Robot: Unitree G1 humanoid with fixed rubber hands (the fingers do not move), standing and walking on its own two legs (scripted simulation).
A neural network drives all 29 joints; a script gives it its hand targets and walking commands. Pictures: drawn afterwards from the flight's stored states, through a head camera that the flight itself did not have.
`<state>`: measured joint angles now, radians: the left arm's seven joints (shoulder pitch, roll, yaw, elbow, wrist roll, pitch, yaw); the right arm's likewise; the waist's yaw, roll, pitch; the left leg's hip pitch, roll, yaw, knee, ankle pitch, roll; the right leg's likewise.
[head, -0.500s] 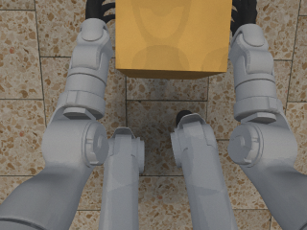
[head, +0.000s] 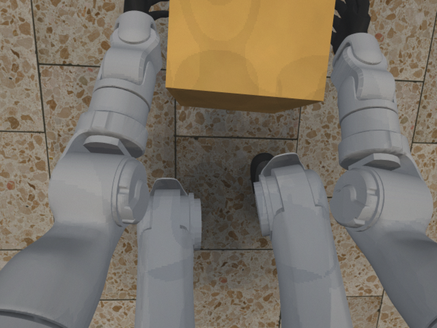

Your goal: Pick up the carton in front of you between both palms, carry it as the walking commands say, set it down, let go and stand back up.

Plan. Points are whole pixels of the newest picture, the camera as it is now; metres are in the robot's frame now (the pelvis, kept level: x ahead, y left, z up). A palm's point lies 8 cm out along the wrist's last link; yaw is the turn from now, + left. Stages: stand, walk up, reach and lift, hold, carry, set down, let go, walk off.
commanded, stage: set down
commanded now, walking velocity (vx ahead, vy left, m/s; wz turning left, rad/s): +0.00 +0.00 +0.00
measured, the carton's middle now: (239, 45) +0.50 -0.10 -0.24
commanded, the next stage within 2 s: none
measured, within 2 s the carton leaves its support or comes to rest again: rests again in 0.78 s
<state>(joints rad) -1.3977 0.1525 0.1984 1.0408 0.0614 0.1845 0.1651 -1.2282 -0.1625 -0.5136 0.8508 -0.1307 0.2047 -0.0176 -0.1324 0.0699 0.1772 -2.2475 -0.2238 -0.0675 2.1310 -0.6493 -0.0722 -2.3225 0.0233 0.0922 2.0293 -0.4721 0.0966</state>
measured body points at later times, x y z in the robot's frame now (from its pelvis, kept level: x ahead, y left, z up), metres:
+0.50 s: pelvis +0.00 +0.00 -0.01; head +0.36 -0.03 +0.25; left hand +0.55 +0.04 -0.19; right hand +0.49 -0.26 -0.19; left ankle +0.08 +0.11 -0.36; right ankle +0.13 -0.15 -0.36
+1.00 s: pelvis -0.01 -0.01 -0.02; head +0.37 -0.03 +0.21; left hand +0.56 +0.08 -0.22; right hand +0.47 -0.30 -0.22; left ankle +0.08 +0.11 -0.36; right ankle +0.13 -0.15 -0.36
